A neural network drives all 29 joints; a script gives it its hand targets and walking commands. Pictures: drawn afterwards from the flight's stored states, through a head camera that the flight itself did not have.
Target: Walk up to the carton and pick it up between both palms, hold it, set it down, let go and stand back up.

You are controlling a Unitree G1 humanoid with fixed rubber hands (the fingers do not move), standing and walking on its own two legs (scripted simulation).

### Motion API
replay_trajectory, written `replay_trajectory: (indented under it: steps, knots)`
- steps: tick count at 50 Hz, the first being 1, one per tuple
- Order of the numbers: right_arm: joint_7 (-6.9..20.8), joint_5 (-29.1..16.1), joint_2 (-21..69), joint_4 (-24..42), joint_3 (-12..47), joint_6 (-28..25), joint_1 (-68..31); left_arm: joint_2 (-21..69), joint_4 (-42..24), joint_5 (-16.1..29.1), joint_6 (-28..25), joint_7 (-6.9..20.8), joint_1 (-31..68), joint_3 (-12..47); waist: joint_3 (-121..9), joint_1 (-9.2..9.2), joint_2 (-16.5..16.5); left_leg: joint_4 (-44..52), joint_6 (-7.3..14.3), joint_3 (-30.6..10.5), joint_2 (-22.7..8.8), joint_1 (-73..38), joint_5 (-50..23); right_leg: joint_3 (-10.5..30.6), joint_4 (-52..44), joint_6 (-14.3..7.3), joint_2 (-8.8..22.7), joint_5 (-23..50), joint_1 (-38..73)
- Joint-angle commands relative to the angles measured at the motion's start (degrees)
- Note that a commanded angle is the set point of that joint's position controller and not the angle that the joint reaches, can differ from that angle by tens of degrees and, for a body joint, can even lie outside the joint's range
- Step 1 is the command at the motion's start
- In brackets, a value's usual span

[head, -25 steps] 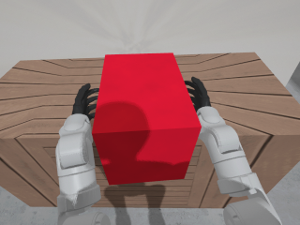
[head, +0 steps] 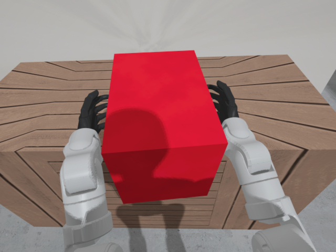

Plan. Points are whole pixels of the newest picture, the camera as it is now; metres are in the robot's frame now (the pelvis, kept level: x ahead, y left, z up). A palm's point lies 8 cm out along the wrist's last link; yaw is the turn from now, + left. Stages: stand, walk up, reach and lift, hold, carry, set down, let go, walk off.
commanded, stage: hold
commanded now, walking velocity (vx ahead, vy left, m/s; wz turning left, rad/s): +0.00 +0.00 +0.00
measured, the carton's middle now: (160, 124) +0.38 +0.01 +0.12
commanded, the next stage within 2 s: none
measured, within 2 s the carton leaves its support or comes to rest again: neither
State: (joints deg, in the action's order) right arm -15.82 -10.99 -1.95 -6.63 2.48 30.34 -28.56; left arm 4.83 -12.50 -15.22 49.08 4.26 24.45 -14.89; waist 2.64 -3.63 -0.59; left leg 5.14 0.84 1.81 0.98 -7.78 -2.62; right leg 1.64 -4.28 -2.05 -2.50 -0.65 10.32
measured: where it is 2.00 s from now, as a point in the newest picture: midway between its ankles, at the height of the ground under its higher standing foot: outside the picture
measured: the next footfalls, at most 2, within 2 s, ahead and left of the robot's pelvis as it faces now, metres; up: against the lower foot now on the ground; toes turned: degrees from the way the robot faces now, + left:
none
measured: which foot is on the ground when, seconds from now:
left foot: down 0.00-1.00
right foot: down 0.00-1.00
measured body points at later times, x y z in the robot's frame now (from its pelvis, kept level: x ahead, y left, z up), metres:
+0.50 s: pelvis +0.00 +0.00 +0.00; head -0.03 -0.01 +0.45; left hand +0.35 +0.16 +0.17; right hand +0.36 -0.14 +0.15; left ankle +0.01 +0.11 -0.76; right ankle -0.02 -0.09 -0.76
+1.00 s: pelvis +0.00 +0.00 +0.00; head -0.03 -0.01 +0.45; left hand +0.34 +0.16 +0.18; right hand +0.36 -0.14 +0.17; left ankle +0.01 +0.11 -0.76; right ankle -0.02 -0.09 -0.76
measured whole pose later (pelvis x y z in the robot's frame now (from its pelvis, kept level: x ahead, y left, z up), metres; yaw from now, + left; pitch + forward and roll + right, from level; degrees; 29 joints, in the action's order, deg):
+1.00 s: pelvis +0.00 +0.00 +0.00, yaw +0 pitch -6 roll +0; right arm -15.3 -10.0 -2.2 -6.9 2.4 30.5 -28.8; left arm 5.2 -12.3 -16.0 49.4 4.2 24.5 -14.7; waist 2.4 -3.6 -0.7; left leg 5.1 1.0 1.8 1.1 -8.4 -2.5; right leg 1.6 -3.4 -1.9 -2.4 -1.2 10.6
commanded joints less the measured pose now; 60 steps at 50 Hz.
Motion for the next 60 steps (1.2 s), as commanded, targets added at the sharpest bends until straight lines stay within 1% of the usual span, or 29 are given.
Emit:
replay_trajectory:
  steps: [1, 4, 7, 8, 11, 13, 14, 16, 19, 21, 22, 23, 26, 27, 30, 34, 36, 38, 39, 40, 42, 44, 45, 48, 50, 52, 54, 56, 60]
  knots:
    - [3.98, -3.23, 20.02, 10.82, 19.38, -1.67, -28.66, 19.43, -2.19, 7.90, -0.26, 6.36, 25.99, 22.08, -18.94, -0.38, -0.42, -2.29, -0.62, -1.46, -2.11, -10.06, -12.98, -0.25, 3.93, 5.01, 1.51, 15.08, -1.12]
    - [4.04, -1.05, 18.48, 5.19, 15.09, -1.11, -28.25, 17.27, 2.36, 6.52, 0.17, 7.08, 27.72, 18.44, -10.94, -0.48, 0.99, -1.26, 0.02, -0.53, -2.02, -6.22, -2.43, -0.36, 2.89, 5.26, 1.69, 5.78, -4.65]
    - [4.08, -0.70, 19.76, 5.40, 13.82, -1.65, -31.19, 17.25, 3.32, 6.33, -0.68, 7.30, 30.71, 16.51, -11.84, 0.49, 2.30, -1.54, 0.60, 0.05, -1.75, -5.14, -0.79, -0.09, 3.07, 5.02, 2.01, 3.44, -4.92]
    - [4.14, -1.08, 20.63, 6.69, 14.06, -1.98, -32.46, 17.99, 2.60, 6.64, -1.15, 7.15, 30.74, 16.97, -13.81, 0.75, 1.89, -1.40, 0.94, -0.11, -1.68, -5.37, -1.97, 0.40, 3.39, 4.88, 2.44, 5.34, -4.39]
    - [4.12, -3.39, 23.71, 12.49, 18.49, -2.93, -33.85, 21.54, -2.43, 8.37, -2.24, 6.44, 30.81, 20.18, -23.42, 1.18, 0.12, -1.78, 0.70, -0.92, -1.79, -8.89, -11.72, 0.32, 4.92, 4.77, 2.16, 16.48, 0.59]
    - [4.05, -4.50, 24.14, 15.49, 20.90, -2.91, -33.59, 22.49, -4.67, 9.12, -2.28, 5.96, 29.52, 22.31, -28.02, 0.88, 0.00, -2.46, 0.62, -1.43, -1.63, -11.07, -17.27, 0.55, 5.92, 4.95, 1.80, 22.38, 2.60]
    - [4.02, -4.52, 23.27, 14.33, 21.51, -2.64, -31.72, 22.10, -4.20, 8.58, -2.00, 5.94, 28.27, 22.31, -27.49, 0.83, -0.20, -2.51, 0.16, -1.62, -1.81, -11.77, -18.33, 0.48, 5.67, 4.97, 1.66, 22.32, 2.74]
    - [4.09, -3.42, 21.15, 10.99, 20.06, -1.95, -29.30, 20.31, -2.12, 7.45, -1.11, 6.18, 26.34, 21.25, -23.68, 0.29, -0.20, -2.47, -0.19, -1.44, -1.86, -11.33, -15.89, 0.54, 4.69, 5.06, 1.55, 19.10, 0.92]
    - [4.30, -1.40, 18.53, 3.97, 15.67, -1.10, -27.73, 17.31, 1.87, 5.76, 0.07, 6.94, 27.05, 18.37, -13.51, -0.30, -0.14, -1.48, -0.40, -0.68, -1.89, -8.05, -6.06, -0.02, 3.01, 5.13, 1.66, 8.99, -3.61]
    - [4.41, -0.80, 18.21, 2.37, 13.91, -1.23, -27.91, 16.56, 2.71, 5.41, -0.07, 7.26, 28.47, 16.70, -10.92, -0.16, 0.43, -1.17, -0.06, -0.17, -1.88, -6.32, -2.32, -0.08, 2.53, 4.99, 1.71, 4.87, -4.69]
    - [4.49, -0.87, 19.48, 3.63, 14.01, -1.63, -29.09, 17.60, 2.21, 5.69, -0.35, 7.35, 29.87, 17.13, -11.16, 0.08, 0.06, -0.97, -0.03, -0.19, -1.82, -5.73, -2.30, -0.13, 2.65, 4.88, 1.78, 5.09, -4.70]
    - [4.56, -1.23, 20.43, 5.18, 14.16, -2.08, -30.71, 18.18, 1.44, 6.19, -0.78, 7.26, 30.55, 17.41, -13.21, 0.30, 0.09, -0.95, 0.27, -0.23, -1.89, -5.87, -2.76, -0.32, 2.93, 4.93, 1.93, 5.67, -4.00]
    - [4.41, -3.96, 23.81, 13.19, 18.80, -3.20, -33.34, 21.69, -4.31, 8.42, -2.07, 6.38, 30.72, 21.36, -23.26, 0.84, 0.36, -1.75, 0.41, -1.02, -1.72, -9.45, -13.49, 0.15, 4.98, 5.00, 1.94, 17.55, 0.14]
    - [4.36, -4.12, 23.72, 15.10, 19.59, -3.42, -34.68, 22.67, -5.27, 8.99, -2.20, 6.14, 31.09, 22.45, -26.45, 0.23, -0.54, -2.12, 0.24, -1.36, -1.71, -10.97, -15.90, 0.24, 5.38, 4.91, 1.80, 19.71, 1.10]
    - [4.22, -4.21, 22.53, 14.76, 21.13, -2.79, -31.24, 22.05, -4.63, 8.72, -1.63, 5.86, 27.21, 23.57, -25.53, -0.26, -0.48, -3.07, -0.33, -1.84, -1.76, -12.20, -19.09, 0.15, 5.42, 5.05, 1.60, 22.81, 1.59]
    - [4.26, -0.96, 18.45, 4.43, 15.88, -1.03, -26.40, 17.12, 1.93, 6.08, 0.10, 7.14, 26.33, 18.34, -12.90, -0.48, 1.04, -1.26, -0.19, -0.73, -1.93, -7.15, -6.18, -0.07, 2.91, 5.18, 1.78, 9.66, -2.56]
    - [4.27, -0.36, 18.05, 2.86, 13.76, -1.09, -26.79, 16.41, 3.16, 5.21, 0.26, 7.63, 27.44, 16.26, -10.42, -0.23, 0.80, -0.56, -0.07, -0.39, -1.80, -5.92, -3.23, -0.27, 2.39, 5.20, 1.76, 6.89, -2.75]
    - [4.38, -0.92, 19.53, 4.83, 13.77, -1.68, -29.09, 16.93, 1.97, 5.70, -0.30, 7.72, 29.00, 15.94, -11.98, 0.59, 1.83, -0.70, 0.40, -0.03, -1.70, -5.52, -4.07, -0.17, 2.84, 5.06, 1.91, 7.70, -2.23]
    - [4.33, -1.73, 20.71, 7.02, 14.70, -1.96, -29.35, 18.49, 1.26, 6.01, -0.50, 7.64, 27.79, 16.88, -14.42, 0.63, 0.91, -0.53, 0.45, -0.37, -1.75, -6.38, -6.34, 0.12, 3.07, 4.97, 2.12, 10.20, -1.04]
    - [4.24, -2.75, 22.20, 10.34, 16.50, -2.25, -29.35, 19.75, -1.24, 6.76, -0.79, 7.49, 26.91, 18.36, -18.19, 1.07, 0.72, -0.85, 0.53, -0.57, -1.65, -7.58, -10.02, 0.42, 3.65, 4.81, 2.15, 14.40, 0.96]
    - [4.06, -4.63, 23.44, 16.07, 19.72, -2.99, -32.01, 22.06, -6.45, 8.64, -1.41, 6.84, 27.96, 21.92, -25.87, 0.60, -0.57, -1.67, 0.25, -1.46, -1.52, -10.32, -17.76, 0.86, 5.28, 4.83, 2.04, 22.57, 3.79]
    - [4.12, -5.66, 23.76, 18.01, 22.26, -3.18, -32.49, 22.68, -8.80, 9.30, -1.55, 6.12, 28.01, 23.95, -28.68, 0.72, -0.77, -2.61, -0.15, -1.85, -1.74, -12.60, -22.39, 0.71, 6.23, 4.83, 1.74, 26.02, 4.28]
    - [4.23, -5.43, 22.73, 16.70, 22.29, -2.86, -31.61, 21.82, -7.66, 8.92, -1.27, 5.88, 27.35, 23.99, -27.14, 0.51, -1.10, -2.66, -0.28, -1.94, -1.78, -12.97, -21.50, 0.78, 5.89, 4.90, 1.61, 24.52, 3.17]
    - [4.43, -2.30, 19.02, 8.80, 18.58, -1.74, -27.77, 18.57, -2.08, 7.11, -0.33, 6.22, 26.18, 21.19, -17.04, -0.44, 0.54, -1.60, -0.27, -1.38, -2.30, -9.49, -9.58, 0.07, 3.83, 5.18, 1.82, 12.16, -1.92]
    - [4.71, -0.49, 18.00, 3.55, 14.86, -1.36, -27.54, 16.56, 2.18, 5.82, -0.02, 6.72, 27.94, 18.74, -10.33, -0.17, 0.63, -0.89, 0.07, -0.44, -2.10, -5.83, -1.23, -0.03, 3.09, 5.03, 2.03, 3.92, -5.21]
    - [5.00, -0.09, 18.50, 1.60, 12.52, -1.50, -27.96, 16.12, 4.25, 5.45, -0.15, 7.16, 28.95, 16.23, -8.76, 0.35, 1.10, -1.02, 0.50, 0.14, -1.93, -5.15, 0.85, -0.18, 2.75, 4.97, 2.07, 1.39, -6.69]
    - [4.85, -0.58, 19.92, 3.96, 13.08, -2.07, -29.94, 17.12, 3.86, 5.78, -0.97, 7.35, 29.93, 16.04, -11.68, 0.84, 1.06, -1.45, 0.81, 0.27, -1.65, -5.03, -1.46, 0.22, 2.93, 4.92, 2.33, 4.06, -5.22]
    - [4.62, -2.01, 22.45, 8.89, 15.91, -2.76, -32.29, 19.68, 0.28, 7.09, -1.97, 7.16, 30.74, 17.64, -18.94, 1.32, 1.40, -1.58, 1.24, -0.07, -1.45, -6.56, -7.01, 0.61, 4.04, 4.99, 2.64, 11.22, -1.17]
    - [4.08, -5.28, 24.87, 16.09, 22.40, -3.05, -32.94, 23.38, -6.35, 9.60, -2.69, 5.92, 29.27, 23.63, -29.88, 0.72, -0.34, -2.64, 0.56, -1.85, -1.86, -11.90, -19.61, 0.99, 6.25, 4.92, 1.95, 24.77, 3.66]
